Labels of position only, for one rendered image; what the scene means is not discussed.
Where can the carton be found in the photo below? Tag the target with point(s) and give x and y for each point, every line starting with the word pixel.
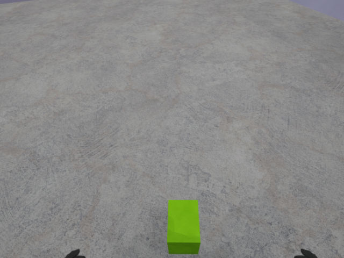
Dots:
pixel 183 234

